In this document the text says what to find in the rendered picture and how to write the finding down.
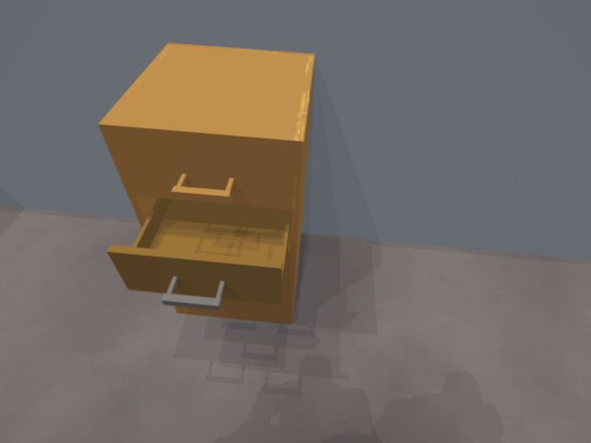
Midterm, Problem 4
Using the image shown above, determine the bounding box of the handle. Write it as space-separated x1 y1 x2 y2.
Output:
162 276 225 310
171 186 231 203

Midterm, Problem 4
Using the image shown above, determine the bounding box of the drawer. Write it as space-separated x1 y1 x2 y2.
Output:
107 198 292 305

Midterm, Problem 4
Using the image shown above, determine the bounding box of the cabinet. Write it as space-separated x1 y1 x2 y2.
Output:
98 42 315 324

